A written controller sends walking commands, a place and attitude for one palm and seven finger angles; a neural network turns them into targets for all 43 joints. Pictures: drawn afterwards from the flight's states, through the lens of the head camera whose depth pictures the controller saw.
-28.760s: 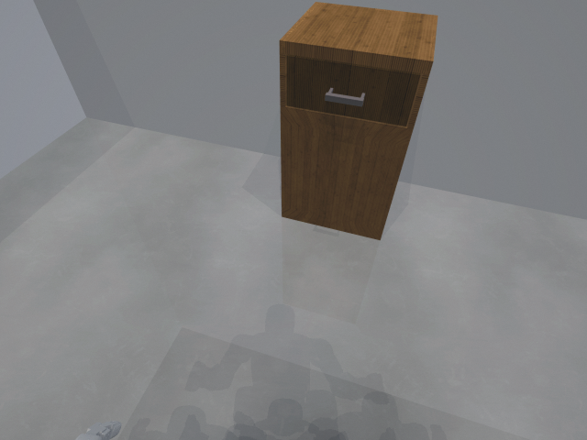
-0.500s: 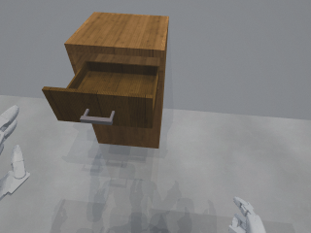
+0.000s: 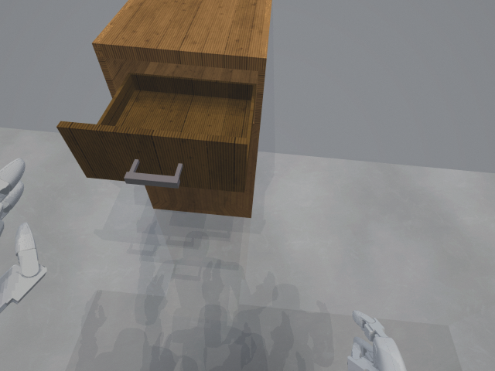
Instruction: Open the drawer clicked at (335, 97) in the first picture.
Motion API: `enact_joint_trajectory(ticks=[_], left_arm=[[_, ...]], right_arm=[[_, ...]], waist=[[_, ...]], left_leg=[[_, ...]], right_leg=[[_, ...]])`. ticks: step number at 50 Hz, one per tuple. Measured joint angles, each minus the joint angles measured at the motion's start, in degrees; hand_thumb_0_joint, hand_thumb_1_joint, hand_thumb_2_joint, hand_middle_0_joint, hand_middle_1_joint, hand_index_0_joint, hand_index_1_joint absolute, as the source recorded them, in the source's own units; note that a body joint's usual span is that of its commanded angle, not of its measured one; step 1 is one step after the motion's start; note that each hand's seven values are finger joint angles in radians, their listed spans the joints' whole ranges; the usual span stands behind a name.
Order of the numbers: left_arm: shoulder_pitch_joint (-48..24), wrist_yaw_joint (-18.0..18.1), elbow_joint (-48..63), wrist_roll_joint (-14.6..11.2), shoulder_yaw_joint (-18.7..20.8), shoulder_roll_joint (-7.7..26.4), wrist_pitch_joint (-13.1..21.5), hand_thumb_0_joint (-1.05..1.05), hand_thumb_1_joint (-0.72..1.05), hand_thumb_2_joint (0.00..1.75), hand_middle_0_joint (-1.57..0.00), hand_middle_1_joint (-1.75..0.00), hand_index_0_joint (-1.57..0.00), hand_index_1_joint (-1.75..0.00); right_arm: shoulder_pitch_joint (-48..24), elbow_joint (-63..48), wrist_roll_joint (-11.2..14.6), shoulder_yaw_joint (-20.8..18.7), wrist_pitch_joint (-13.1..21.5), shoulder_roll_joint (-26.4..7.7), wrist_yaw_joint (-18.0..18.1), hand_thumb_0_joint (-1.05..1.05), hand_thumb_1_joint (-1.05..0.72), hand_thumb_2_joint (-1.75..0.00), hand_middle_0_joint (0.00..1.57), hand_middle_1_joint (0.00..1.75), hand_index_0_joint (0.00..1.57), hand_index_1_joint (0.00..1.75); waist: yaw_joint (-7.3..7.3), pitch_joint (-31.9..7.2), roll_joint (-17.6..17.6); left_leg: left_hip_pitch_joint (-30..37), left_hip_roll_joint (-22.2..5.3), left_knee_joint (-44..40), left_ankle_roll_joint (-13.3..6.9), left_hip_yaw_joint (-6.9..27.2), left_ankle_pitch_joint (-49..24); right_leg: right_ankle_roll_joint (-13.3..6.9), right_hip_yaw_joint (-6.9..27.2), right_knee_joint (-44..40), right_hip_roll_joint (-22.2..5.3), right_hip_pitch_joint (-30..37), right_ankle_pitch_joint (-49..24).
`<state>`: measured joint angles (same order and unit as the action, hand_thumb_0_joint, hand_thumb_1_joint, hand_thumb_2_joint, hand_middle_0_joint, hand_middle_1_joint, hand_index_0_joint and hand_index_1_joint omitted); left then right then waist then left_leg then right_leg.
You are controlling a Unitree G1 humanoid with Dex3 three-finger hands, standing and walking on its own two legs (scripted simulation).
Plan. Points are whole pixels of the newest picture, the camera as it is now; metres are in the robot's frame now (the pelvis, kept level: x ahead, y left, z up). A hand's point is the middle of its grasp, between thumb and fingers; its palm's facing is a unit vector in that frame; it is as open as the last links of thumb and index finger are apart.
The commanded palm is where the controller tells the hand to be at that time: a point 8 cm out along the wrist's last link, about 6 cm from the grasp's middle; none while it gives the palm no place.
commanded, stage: stop stepping back and stand still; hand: left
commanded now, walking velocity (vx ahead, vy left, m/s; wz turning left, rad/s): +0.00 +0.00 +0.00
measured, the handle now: (155, 173) +0.55 +0.23 -0.09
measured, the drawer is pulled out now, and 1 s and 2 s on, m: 0.29 0.29 0.29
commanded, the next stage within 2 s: let the arm hang, fingers relaxed in 0.20 s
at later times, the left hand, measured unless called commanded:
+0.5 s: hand out of the picture +0.13 +0.22 -0.11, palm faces +0.03 -0.95 -0.32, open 7.4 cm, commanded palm none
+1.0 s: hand out of the picture -0.07 +0.20 -0.17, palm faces +0.02 -0.98 -0.22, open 7.4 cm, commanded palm none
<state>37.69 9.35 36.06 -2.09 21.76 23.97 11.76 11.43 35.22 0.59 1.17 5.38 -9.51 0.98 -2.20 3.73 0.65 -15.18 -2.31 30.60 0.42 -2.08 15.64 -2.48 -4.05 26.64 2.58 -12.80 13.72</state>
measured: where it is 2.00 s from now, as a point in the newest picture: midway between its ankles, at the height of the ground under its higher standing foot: outside the picture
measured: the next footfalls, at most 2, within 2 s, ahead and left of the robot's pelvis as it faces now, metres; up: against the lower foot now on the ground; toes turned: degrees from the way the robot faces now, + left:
none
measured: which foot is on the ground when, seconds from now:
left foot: down 0.00-1.00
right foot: down 0.00-1.00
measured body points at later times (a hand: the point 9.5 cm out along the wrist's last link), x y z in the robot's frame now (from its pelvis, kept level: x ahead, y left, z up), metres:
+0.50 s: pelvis -0.01 +0.01 -0.01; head +0.00 +0.00 +0.44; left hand +0.13 +0.27 -0.09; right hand +0.13 -0.23 -0.13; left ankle +0.01 +0.12 -0.74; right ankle +0.00 -0.09 -0.74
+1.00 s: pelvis -0.03 +0.02 +0.01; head -0.01 +0.01 +0.45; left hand -0.07 +0.25 -0.15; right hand -0.07 -0.19 -0.16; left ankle +0.01 +0.12 -0.74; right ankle +0.00 -0.09 -0.74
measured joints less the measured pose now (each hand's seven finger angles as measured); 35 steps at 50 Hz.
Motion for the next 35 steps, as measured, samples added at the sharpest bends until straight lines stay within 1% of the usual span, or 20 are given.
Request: enact_joint_trajectory(ticks=[2, 5, 9, 12, 15, 16, 17, 18, 19, 21, 23, 25, 28, 29, 30, 32, 35], left_arm=[[0.5, -0.3, -1.1, -0.4, -1.1, -1.0, -0.4, 0.02, 0.89, 0.9, -0.21, -0.31, -0.21, -0.3], [2.1, -0.4, -1.4, -0.7, -2.3, -1.8, -1.2, 0.02, 0.89, 0.9, -0.22, -0.31, -0.21, -0.3], [3.4, -0.2, -0.3, -0.7, -2.4, -1.2, -1.9, 0.02, 0.89, 0.9, -0.22, -0.31, -0.21, -0.3], [2.9, 0.2, 0.2, -0.7, -1.9, -0.6, -1.6, 0.02, 0.89, 0.9, -0.22, -0.31, -0.21, -0.3], [1.8, 0.4, -0.1, -0.7, -1.6, -0.7, -1.3, 0.02, 0.89, 0.9, -0.22, -0.31, -0.21, -0.3], [-0.2, -0.4, -3.4, 0.5, -2.8, -0.6, -0.1, 0.02, 0.89, 0.9, -0.22, -0.31, -0.21, -0.3], [-3.7, -2.0, -9.3, 1.8, -5.0, -0.7, -0.3, 0.01, 0.9, 0.9, -0.21, -0.31, -0.21, -0.3], [-7.3, -3.7, -16.6, 2.7, -7.5, -1.4, -1.8, 0.01, 0.9, 0.9, -0.21, -0.3, -0.2, -0.3], [-10.6, -5.0, -24.6, 3.2, -9.9, -2.6, -4.1, 0.01, 0.9, 0.9, -0.21, -0.3, -0.2, -0.3], [-15.7, -6.7, -40.8, 3.8, -13.6, -5.8, -9.0, 0.01, 0.9, 0.9, -0.21, -0.3, -0.2, -0.3], [-18.6, -7.8, -54.5, 4.1, -16.3, -8.4, -12.6, 0.01, 0.91, 0.9, -0.2, -0.3, -0.19, -0.3], [-19.8, -8.5, -64.8, 4.1, -18.7, -10.6, -14.6, 0.01, 0.91, 0.9, -0.2, -0.3, -0.19, -0.3], [-19.8, -9.0, -75.6, 3.8, -21.4, -13.5, -15.7, 0.02, 0.91, 0.9, -0.2, -0.3, -0.19, -0.3], [-19.7, -8.7, -78.3, 3.4, -21.4, -14.3, -15.6, 0.01, 0.93, 0.9, -0.2, -0.3, -0.19, -0.3], [-19.9, -7.8, -80.1, 3.0, -20.3, -14.3, -15.1, 0.0, 0.96, 0.9, -0.21, -0.3, -0.2, -0.3], [-20.2, -7.9, -83.6, 3.1, -20.1, -13.3, -14.5, -0.01, 1.0, 0.9, -0.21, -0.3, -0.2, -0.3], [-19.7, -8.3, -88.1, 3.2, -20.3, -12.4, -14.0, -0.01, 1.0, 0.9, -0.21, -0.3, -0.2, -0.3]], right_arm=[[-0.6, -0.2, 0.4, -0.4, -0.7, -0.6, -0.2, 0.01, -0.9, -0.9, 0.2, 0.3, 0.21, 0.3], [-1.1, -0.4, 0.6, -1.0, -1.8, -1.4, 0.2, 0.01, -0.9, -0.9, 0.2, 0.3, 0.21, 0.3], [-1.1, -0.9, 0.4, -1.5, -2.4, -2.1, 1.2, 0.01, -0.9, -0.9, 0.2, 0.3, 0.21, 0.3], [-1.3, -1.3, 0.5, -1.8, -2.4, -2.5, 1.7, 0.01, -0.91, -0.9, 0.2, 0.3, 0.21, 0.3], [-1.8, -1.5, 0.5, -1.9, -2.3, -2.6, 1.9, 0.01, -0.91, -0.9, 0.2, 0.3, 0.21, 0.3], [-2.0, -0.5, 0.6, -2.3, -1.0, -3.1, 0.9, 0.01, -0.91, -0.9, 0.2, 0.3, 0.2, 0.3], [-2.5, 1.1, 0.4, -2.7, -0.2, -4.0, -0.2, 0.01, -0.91, -0.9, 0.2, 0.3, 0.2, 0.3], [-3.2, 2.9, 0.1, -3.0, -0.2, -4.9, -1.0, 0.01, -0.9, -0.9, 0.2, 0.3, 0.2, 0.3], [-3.8, 4.5, -0.2, -3.1, -0.8, -5.6, -1.4, 0.01, -0.9, -0.9, 0.2, 0.3, 0.2, 0.3], [-4.4, 6.8, -0.7, -2.9, -2.3, -6.2, -1.8, 0.01, -0.91, -0.9, 0.2, 0.3, 0.21, 0.3], [-4.1, 8.3, -1.1, -2.5, -3.7, -5.6, -1.7, 0.01, -0.91, -0.9, 0.2, 0.3, 0.21, 0.3], [-2.9, 9.7, -1.4, -1.9, -4.9, -4.1, -1.5, 0.01, -0.91, -0.9, 0.2, 0.3, 0.21, 0.3], [-0.4, 12.5, -1.8, -0.9, -6.1, -2.0, -1.2, 0.01, -0.91, -0.9, 0.2, 0.3, 0.21, 0.3], [0.5, 13.6, -1.8, -0.6, -6.3, -1.4, -1.0, 0.01, -0.91, -0.9, 0.2, 0.3, 0.21, 0.3], [1.5, 14.8, -1.8, -0.5, -6.5, -0.8, -0.8, 0.01, -0.91, -0.9, 0.2, 0.3, 0.21, 0.3], [3.2, 17.3, -1.8, -0.2, -7.0, 0.0, -0.5, 0.01, -0.91, -0.9, 0.2, 0.3, 0.2, 0.3], [5.2, 20.2, -1.9, -0.5, -7.7, 0.5, -0.1, 0.01, -0.91, -0.9, 0.2, 0.3, 0.21, 0.3]], waist=[[-0.34, 0.1, -0.8], [-0.4, 0.2, -0.7], [0.48, 0.3, 0.3], [1.07, 0.4, 0.5], [1.42, 0.2, 0.3], [1.52, -0.4, -0.3], [1.96, -1.2, -1.1], [2.38, -1.8, -2.0], [2.46, -2.5, -2.9], [2.02, -3.6, -4.2], [1.33, -3.6, -3.9], [0.66, -2.8, -2.2], [0.48, -1.0, 0.9], [0.63, -0.5, 1.6], [1.01, 0.0, 2.1], [1.86, 0.8, 2.6], [2.33, 1.5, 1.9]], left_leg=[[-0.1, -0.2, -0.2, 0.0, 0.2, 0.0], [0.6, 0.0, -1.1, -0.2, -0.1, -0.2], [2.0, 0.5, -3.0, -0.4, -0.7, -0.9], [2.3, 0.6, -3.7, -0.5, -0.6, -1.3], [2.5, 0.6, -4.1, -0.6, -0.5, -1.6], [1.5, 0.8, -3.3, -0.6, -0.3, -1.5], [0.3, 1.1, -2.2, -0.8, -0.1, -1.2], [-0.6, 1.4, -1.0, -1.0, -0.1, -0.8], [-1.3, 1.7, 0.1, -1.2, -0.2, -0.3], [-2.3, 2.1, 2.0, -1.6, -0.3, 0.6], [-2.1, 2.3, 3.1, -1.7, -0.6, 1.2], [-1.3, 2.5, 3.1, -1.6, -0.7, 1.2], [0.4, 2.4, 1.8, -1.4, -0.7, 0.4], [0.7, 2.2, 1.3, -1.4, -0.5, 0.0], [0.8, 2.0, 0.8, -1.3, -0.1, -0.5], [1.2, 1.7, -0.5, -1.1, 0.3, -1.5], [1.4, 1.5, -2.1, -1.2, 0.5, -2.8]], right_leg=[[-0.5, -0.1, -0.6, 0.2, 0.2, 0.3], [-0.3, 0.2, -1.0, 0.1, 0.5, 0.3], [0.0, 0.7, -1.5, -0.3, 1.1, 0.3], [0.2, 0.6, -2.0, -0.5, 1.5, 0.0], [0.2, 0.6, -2.8, -0.5, 1.9, -0.5], [0.4, 0.2, -2.1, -0.7, 1.0, -0.4], [0.4, 0.0, -0.5, -1.0, -0.3, 0.2], [0.5, 0.0, 1.1, -1.4, -1.4, 0.9], [0.6, 0.0, 2.7, -1.8, -2.3, 1.7], [0.9, 0.2, 5.2, -2.3, -3.5, 3.0], [0.9, 0.4, 6.9, -2.6, -3.7, 3.8], [0.7, 0.6, 7.7, -2.8, -3.2, 4.2], [0.7, 0.5, 6.6, -2.6, -1.7, 3.5], [0.6, 0.3, 5.6, -2.4, -1.1, 2.9], [0.4, 0.0, 4.5, -2.1, -0.6, 2.2], [0.3, -0.5, 2.2, -1.7, 0.3, 0.7], [0.3, -0.7, -0.6, -1.4, 1.1, -1.2]])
